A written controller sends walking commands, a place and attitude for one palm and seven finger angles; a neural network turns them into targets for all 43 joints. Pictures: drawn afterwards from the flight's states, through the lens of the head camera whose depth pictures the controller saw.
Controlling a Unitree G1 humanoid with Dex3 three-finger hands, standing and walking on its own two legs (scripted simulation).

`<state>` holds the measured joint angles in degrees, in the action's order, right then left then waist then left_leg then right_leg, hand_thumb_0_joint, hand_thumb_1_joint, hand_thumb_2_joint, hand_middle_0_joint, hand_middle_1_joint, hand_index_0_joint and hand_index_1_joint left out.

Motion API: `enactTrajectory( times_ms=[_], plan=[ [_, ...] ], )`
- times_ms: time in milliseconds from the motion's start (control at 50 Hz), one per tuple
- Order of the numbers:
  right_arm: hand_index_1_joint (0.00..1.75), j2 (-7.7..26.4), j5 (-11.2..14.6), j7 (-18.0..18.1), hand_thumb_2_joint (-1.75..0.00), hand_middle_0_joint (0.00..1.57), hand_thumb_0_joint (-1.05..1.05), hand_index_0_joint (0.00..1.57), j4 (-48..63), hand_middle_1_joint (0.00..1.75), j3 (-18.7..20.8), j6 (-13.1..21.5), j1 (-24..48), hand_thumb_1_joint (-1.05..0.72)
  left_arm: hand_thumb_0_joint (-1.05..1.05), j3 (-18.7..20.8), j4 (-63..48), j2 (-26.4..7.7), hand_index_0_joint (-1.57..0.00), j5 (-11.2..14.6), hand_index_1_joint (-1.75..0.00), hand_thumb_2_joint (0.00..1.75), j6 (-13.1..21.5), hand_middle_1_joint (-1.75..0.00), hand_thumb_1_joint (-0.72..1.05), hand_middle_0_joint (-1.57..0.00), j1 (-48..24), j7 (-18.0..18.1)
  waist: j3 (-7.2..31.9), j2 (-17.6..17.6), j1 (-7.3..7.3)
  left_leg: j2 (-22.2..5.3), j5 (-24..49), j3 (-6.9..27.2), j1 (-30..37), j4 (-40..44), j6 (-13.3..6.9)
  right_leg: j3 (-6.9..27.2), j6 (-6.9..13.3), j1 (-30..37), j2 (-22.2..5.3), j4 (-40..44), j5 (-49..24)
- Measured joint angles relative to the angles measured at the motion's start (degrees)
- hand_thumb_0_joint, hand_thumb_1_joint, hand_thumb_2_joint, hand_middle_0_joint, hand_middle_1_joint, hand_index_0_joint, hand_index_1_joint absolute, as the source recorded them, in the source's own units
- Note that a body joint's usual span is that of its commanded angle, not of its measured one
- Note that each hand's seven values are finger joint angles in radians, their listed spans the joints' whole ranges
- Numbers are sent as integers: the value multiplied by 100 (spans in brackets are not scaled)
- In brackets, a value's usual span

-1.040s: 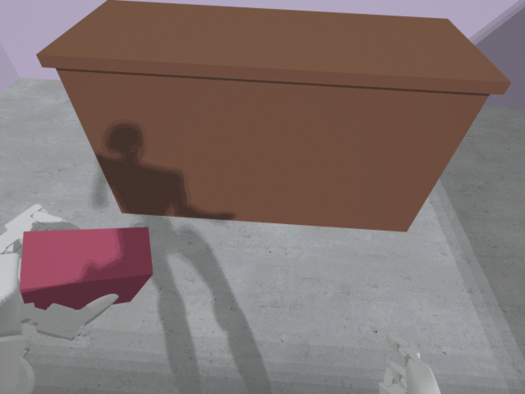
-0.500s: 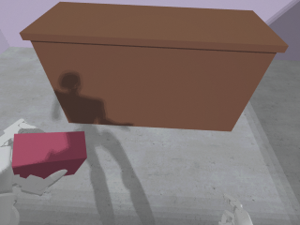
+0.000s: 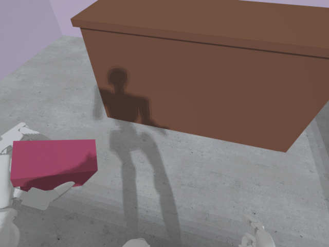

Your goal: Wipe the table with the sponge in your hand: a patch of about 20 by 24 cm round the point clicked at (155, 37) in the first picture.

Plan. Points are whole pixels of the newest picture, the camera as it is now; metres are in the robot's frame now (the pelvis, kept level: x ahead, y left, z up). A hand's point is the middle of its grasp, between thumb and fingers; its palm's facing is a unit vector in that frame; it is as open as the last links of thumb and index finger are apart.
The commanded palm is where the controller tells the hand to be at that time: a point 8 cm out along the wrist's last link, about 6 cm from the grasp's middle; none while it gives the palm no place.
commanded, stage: walk to a spot facing it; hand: left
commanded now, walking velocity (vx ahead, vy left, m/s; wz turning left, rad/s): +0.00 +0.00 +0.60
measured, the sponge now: (65, 166) +0.22 +0.20 +0.16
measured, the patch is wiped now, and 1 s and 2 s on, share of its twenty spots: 0.00 0.00 0.00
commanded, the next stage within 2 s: none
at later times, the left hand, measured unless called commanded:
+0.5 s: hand out of the picture +0.07 +0.25 +0.18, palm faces +0.63 -0.64 -0.44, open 9.8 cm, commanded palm +0.01 +0.27 +0.19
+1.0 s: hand out of the picture +0.00 +0.27 +0.19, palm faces +0.80 -0.44 -0.40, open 9.8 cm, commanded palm -0.07 +0.28 +0.19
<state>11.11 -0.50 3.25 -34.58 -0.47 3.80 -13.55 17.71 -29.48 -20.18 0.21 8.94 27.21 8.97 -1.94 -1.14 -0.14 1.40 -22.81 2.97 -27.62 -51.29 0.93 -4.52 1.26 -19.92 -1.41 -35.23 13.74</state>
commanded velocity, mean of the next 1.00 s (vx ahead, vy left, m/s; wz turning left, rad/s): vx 0.25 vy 0.00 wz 0.51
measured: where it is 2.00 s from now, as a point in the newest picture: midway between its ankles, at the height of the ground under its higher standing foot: outside the picture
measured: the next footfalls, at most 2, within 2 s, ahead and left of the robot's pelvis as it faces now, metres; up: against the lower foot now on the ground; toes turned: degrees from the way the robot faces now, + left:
left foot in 0.14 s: +0.04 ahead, +0.14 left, +0.00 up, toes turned +10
right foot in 0.44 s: +0.02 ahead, -0.12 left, +0.00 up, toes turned +12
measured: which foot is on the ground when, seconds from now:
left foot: up 0.00-0.12, down 0.14-0.44, up 0.46-0.80, down 0.82-1.00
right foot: down 0.00-0.14, up 0.16-0.42, down 0.44-0.80, up 0.82-1.00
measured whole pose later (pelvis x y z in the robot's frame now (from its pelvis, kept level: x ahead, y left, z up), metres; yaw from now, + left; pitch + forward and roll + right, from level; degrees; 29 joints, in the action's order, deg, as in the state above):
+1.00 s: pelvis -0.04 -0.04 +0.01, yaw +34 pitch -2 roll +1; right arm 7.5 0.2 2.5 -34.8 -1.0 6.4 -13.2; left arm 20.1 -29.1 -21.3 0.1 11.0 25.4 9.1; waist -1.5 1.1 0.0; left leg -4.2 -16.0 -1.8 -13.8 -31.6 0.9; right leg -6.2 -3.1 -28.6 -6.6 -57.2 23.1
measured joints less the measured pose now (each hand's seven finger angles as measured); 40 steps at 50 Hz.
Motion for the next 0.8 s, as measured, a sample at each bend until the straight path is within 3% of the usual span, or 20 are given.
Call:
enactTrajectory(
  times_ms=[60,120,160,200,260,340,420,460,500,540,580,620,700,800],
  plan=[
    [30,61,-31,54,-90,20,2,20,-24,30,9,-104,7,-90,0,-8,16,-16,-78,-29,-132,98,3,-133,-46,-78,-21,-10,11,179,-26,-129,-248,-352,168,-282,12,-147,-44,97,-237,52,-5],
    [30,135,-61,122,-90,20,2,20,92,30,19,-97,-31,-90,0,82,-81,-106,-78,-22,-132,98,25,-133,-46,-78,-13,8,63,322,-63,-277,-4,-535,795,893,-33,-325,-107,28,-440,-83,46],
    [30,196,-64,150,-90,20,2,20,211,30,69,-29,-14,-90,0,179,-212,-177,-78,36,-132,98,48,-133,-46,-78,-30,47,33,373,-88,-259,830,-553,1021,1571,-71,-360,-216,-176,-568,-486,234],
    [30,117,-49,125,-90,20,2,20,201,30,114,49,61,-90,0,280,-161,-235,-78,63,-132,98,108,-133,-46,-78,-53,47,-34,443,-38,-186,803,-525,912,1395,-100,-1,-382,-470,-441,-1350,1091],
    [30,-39,-15,1,-90,20,1,20,133,30,96,191,51,-90,0,295,-60,-222,-78,6,-132,98,81,-133,-46,-78,-24,-21,-15,313,-67,-216,810,-224,856,1544,-77,194,-502,-719,-128,-2277,1373],
    [30,-152,25,-119,-90,20,1,20,130,30,-8,309,-14,-90,0,202,-198,-124,-78,62,-132,98,31,-133,-46,-78,118,-60,4,95,-2,-270,1128,138,783,1829,9,151,-563,-436,67,-1761,1326],
    [30,-212,10,-125,-90,20,1,20,132,30,-91,238,-15,-90,0,176,-176,-141,-78,117,-132,98,-55,-133,-46,-78,170,-85,70,-62,102,-224,1247,375,598,1853,49,45,-445,319,208,-466,1397],
    [30,-194,21,-111,-90,20,1,20,98,30,-92,141,42,-90,0,148,-55,-149,-78,79,-132,98,-102,-133,-46,-78,24,-106,81,-96,153,-168,509,334,219,1212,-12,-37,-131,466,179,90,735],
    [30,-115,-29,-114,-90,20,1,20,-87,30,-75,34,120,-90,0,27,108,-80,-78,64,-132,98,-162,-133,-46,-78,-156,-115,14,-58,175,-50,41,114,-250,-202,27,-180,91,460,10,14,390],
    [30,-26,-67,-106,-90,20,1,20,-209,30,-79,-69,124,-90,0,-19,225,-2,-78,57,-132,98,-130,-133,-46,-78,-124,-122,22,3,158,-73,189,-173,-555,-1316,98,-291,129,597,-137,186,339],
    [30,34,-64,-57,-90,20,2,20,-236,30,-49,-136,68,-90,0,-31,282,15,-78,41,-132,98,-79,-133,-46,-78,-15,-133,54,86,108,-182,329,-419,-622,-1694,149,-417,108,751,-266,461,246],
    [30,88,-69,8,-90,20,2,20,-206,30,-3,-152,-11,-90,0,-29,306,-25,-78,29,-132,98,-33,-133,-46,-78,60,-127,82,195,85,-315,373,-631,-474,-1378,138,-544,90,847,-394,685,143],
    [30,246,-97,100,-90,20,2,20,-84,30,112,-67,-163,-90,0,-9,209,-93,-78,55,-132,98,4,-133,-46,-78,88,-27,126,350,99,-498,188,-928,133,72,31,-802,57,832,-601,783,105],
    [30,410,-88,168,-90,20,2,20,125,30,214,30,-215,-90,0,68,-223,-43,-78,120,-132,98,-22,-133,-46,-78,35,185,127,464,187,-438,91,-1135,1169,1853,-146,-983,-69,558,-834,109,483]
  ],
)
